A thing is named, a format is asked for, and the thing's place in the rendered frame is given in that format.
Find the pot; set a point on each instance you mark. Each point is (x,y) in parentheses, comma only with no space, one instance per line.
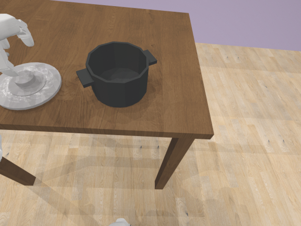
(117,73)

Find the robot left hand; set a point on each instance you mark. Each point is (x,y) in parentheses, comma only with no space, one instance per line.
(10,26)

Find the left robot shin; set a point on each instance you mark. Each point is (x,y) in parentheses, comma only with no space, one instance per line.
(121,219)

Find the table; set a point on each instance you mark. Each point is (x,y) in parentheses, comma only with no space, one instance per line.
(174,105)

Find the knob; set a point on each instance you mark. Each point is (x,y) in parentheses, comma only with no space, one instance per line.
(25,78)

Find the lid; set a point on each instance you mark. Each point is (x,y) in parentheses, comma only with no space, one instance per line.
(47,84)

